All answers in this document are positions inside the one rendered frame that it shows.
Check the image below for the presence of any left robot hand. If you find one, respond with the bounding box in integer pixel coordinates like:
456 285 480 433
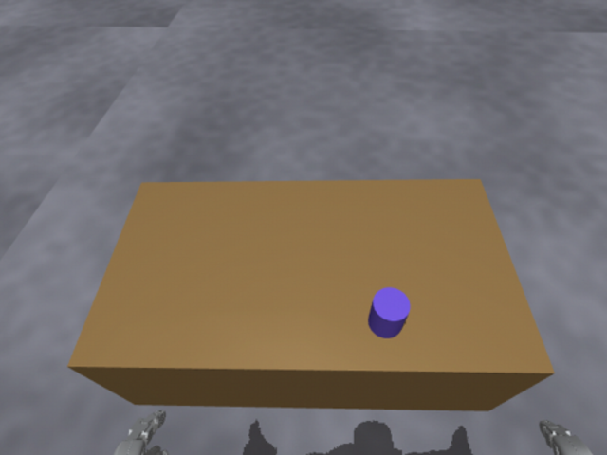
113 410 169 455

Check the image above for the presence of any can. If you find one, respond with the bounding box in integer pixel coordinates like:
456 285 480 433
368 287 411 338

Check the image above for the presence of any right robot hand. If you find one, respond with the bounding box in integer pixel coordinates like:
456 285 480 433
540 420 593 455

